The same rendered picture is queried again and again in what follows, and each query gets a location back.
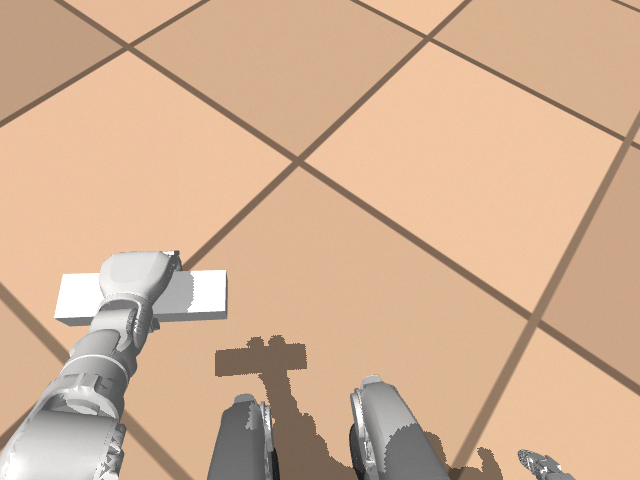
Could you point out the left robot hand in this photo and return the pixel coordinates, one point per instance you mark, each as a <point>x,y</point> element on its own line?
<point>142,273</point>

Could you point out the carton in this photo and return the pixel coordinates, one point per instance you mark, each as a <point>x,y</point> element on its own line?
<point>189,296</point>

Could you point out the right robot hand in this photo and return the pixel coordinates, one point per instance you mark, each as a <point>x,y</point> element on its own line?
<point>544,468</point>

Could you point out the left robot arm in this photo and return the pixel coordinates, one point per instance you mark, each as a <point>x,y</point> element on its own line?
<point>74,430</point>

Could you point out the right robot foot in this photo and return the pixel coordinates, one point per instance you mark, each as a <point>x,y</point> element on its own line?
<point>356,454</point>

